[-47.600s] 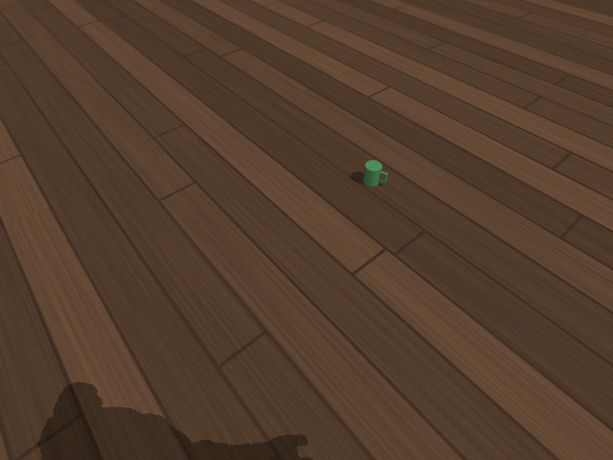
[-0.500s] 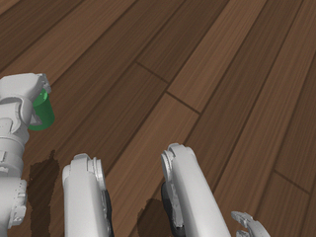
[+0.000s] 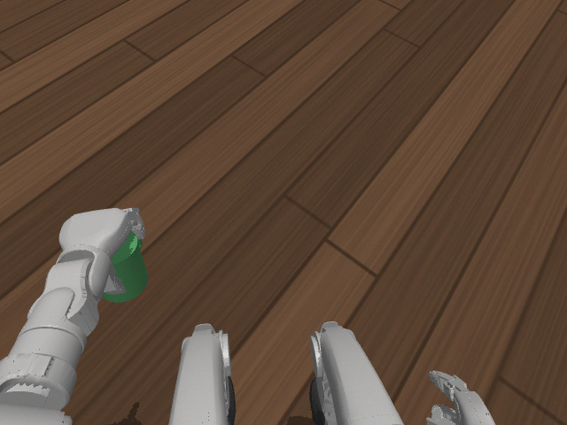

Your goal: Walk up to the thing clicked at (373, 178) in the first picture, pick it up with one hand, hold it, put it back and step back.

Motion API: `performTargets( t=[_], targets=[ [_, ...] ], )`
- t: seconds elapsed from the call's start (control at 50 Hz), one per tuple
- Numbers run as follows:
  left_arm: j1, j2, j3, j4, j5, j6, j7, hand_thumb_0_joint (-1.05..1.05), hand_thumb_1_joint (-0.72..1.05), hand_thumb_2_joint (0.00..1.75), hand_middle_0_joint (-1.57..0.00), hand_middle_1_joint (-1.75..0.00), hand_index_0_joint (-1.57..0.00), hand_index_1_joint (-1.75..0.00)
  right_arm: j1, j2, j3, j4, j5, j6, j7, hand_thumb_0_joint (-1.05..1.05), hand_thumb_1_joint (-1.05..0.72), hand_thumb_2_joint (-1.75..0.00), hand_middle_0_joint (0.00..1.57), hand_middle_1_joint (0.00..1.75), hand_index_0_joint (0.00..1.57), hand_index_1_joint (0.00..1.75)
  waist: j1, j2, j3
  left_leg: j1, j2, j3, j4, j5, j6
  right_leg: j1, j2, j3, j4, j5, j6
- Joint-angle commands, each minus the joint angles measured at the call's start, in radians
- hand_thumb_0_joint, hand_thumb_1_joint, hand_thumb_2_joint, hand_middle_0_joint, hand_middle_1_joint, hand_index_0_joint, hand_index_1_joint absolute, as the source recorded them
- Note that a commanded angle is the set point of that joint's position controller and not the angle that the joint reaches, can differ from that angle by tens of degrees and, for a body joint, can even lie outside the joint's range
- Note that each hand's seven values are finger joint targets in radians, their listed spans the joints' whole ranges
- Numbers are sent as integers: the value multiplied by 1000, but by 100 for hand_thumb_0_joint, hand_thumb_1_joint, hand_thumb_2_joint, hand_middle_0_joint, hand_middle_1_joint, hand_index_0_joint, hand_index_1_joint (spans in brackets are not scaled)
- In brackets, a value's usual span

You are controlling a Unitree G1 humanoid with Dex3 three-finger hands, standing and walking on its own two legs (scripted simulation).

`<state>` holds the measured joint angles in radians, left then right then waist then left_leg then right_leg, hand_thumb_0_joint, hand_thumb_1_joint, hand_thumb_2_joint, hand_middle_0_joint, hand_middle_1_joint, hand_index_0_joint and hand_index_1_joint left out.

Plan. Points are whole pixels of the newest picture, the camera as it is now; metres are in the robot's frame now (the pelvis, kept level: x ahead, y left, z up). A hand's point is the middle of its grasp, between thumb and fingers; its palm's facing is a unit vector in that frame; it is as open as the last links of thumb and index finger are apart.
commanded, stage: lift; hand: left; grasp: from above
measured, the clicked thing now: (122, 257) +0.40 +0.25 -0.13
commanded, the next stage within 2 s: hold in 0.72 s
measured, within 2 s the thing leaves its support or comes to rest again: neither
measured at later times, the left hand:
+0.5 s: hand (81, 231) +0.37 +0.24 +0.04, palm faces -0.44 -0.08 -0.89, open 10.3 cm
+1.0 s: hand (64, 195) +0.39 +0.23 +0.10, palm faces -0.44 -0.07 -0.89, open 10.3 cm
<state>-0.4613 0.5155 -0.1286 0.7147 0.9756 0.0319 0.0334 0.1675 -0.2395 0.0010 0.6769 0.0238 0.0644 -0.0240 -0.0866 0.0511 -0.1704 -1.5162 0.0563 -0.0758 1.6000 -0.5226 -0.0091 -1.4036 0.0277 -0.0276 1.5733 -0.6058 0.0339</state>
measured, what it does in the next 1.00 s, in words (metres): rises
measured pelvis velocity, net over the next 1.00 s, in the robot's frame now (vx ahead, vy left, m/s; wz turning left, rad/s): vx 0.08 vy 0.00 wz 0.03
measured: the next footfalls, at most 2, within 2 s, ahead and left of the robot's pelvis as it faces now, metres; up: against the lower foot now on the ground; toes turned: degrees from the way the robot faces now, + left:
none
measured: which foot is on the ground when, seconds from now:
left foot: down 0.00-1.00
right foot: down 0.00-1.00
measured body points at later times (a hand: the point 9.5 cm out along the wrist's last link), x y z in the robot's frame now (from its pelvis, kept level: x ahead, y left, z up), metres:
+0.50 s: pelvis +0.04 +0.00 +0.13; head +0.11 +0.01 +0.57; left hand +0.39 +0.24 +0.10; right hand +0.14 -0.26 +0.00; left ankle +0.10 +0.12 -0.54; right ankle +0.07 -0.14 -0.54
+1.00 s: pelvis +0.08 +0.00 +0.18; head +0.12 +0.00 +0.62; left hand +0.41 +0.23 +0.15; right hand +0.18 -0.27 +0.05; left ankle +0.10 +0.12 -0.54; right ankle +0.07 -0.14 -0.54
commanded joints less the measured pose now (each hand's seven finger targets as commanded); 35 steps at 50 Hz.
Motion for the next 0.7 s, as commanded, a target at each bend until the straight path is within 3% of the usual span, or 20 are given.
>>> performTargets(
  t=[0.0,0.04,0.12,0.16,0.24,0.32,0.34,0.38,0.46,0.5,0.62,0.68],
  targets=[
    [-283,204,86,-161,4,0,52,0,59,99,-90,-98,-93,-95,63,-159,-61,-61,6,-42,-20,0,-90,-90,20,30,20,30,-7,84,-388,548,-24,14,-368,-35,19,249,30,-13,-353,61,-56],
    [-263,184,78,-158,6,-7,54,0,59,100,-89,-99,-92,-96,65,-160,-67,-59,6,-53,-25,0,-90,-90,20,30,20,30,-4,88,-379,599,-20,-1,-417,-26,14,285,30,-12,-382,74,-56],
    [-266,143,42,-155,9,-30,67,0,59,98,-90,-99,-93,-96,73,-147,-68,-54,10,-75,-36,0,-91,-90,20,30,20,30,-13,64,-341,665,-33,35,-477,27,16,388,26,10,-495,109,-56],
    [-235,125,40,-132,6,-32,84,0,58,96,-89,-96,-92,-94,76,-148,-72,-53,11,-84,-37,0,-90,-90,20,30,20,30,2,71,-325,720,-31,30,-532,36,11,421,25,11,-531,120,-57],
    [-278,105,30,-128,27,-24,137,0,57,98,-88,-97,-91,-95,93,-146,-72,-35,8,-92,-39,0,-90,-90,20,30,20,30,-6,67,-324,806,-35,37,-595,105,8,515,25,15,-597,188,-54],
    [-292,118,34,-89,44,-14,165,0,60,100,-90,-100,-92,-97,110,-148,-75,-18,6,-95,-41,0,-90,-90,20,30,20,30,1,64,-310,876,-36,42,-655,171,6,587,24,18,-651,249,-50],
    [-279,135,51,-76,45,-9,170,0,61,103,-91,-101,-93,-98,111,-151,-78,-18,7,-94,-41,0,-90,-90,20,30,20,30,12,54,-314,901,-37,46,-671,191,7,613,23,19,-669,265,-50],
    [-276,94,27,-65,36,1,173,0,63,104,-93,-101,-95,-98,113,-149,-78,-21,6,-94,-38,0,-90,-90,20,30,20,30,5,47,-306,933,-40,52,-698,220,7,654,22,21,-701,291,-47],
    [-211,91,37,-18,25,17,167,0,64,106,-95,-100,-96,-98,107,-152,-85,-25,4,-91,-32,0,-90,-90,20,30,20,30,27,38,-266,990,-40,53,-762,261,2,711,18,14,-749,324,-46],
    [-195,62,13,-10,20,21,155,0,64,103,-94,-99,-97,-97,110,-147,-83,-27,6,-91,-30,0,-90,-90,20,30,20,30,19,4,-247,995,-45,60,-774,293,8,745,18,22,-778,358,-42],
    [-186,77,29,-60,11,6,146,0,60,101,-92,-96,-94,-95,113,-150,-91,-39,9,-92,-30,0,-90,-90,20,30,20,30,33,-2,-238,1073,-53,76,-839,341,10,836,13,28,-850,407,-37],
    [-194,69,25,-67,18,3,150,0,61,102,-94,-97,-95,-95,116,-151,-93,-34,8,-89,-30,0,-90,-90,20,30,20,30,23,-2,-243,1118,-50,77,-856,389,9,866,12,29,-873,449,-34]
  ],
)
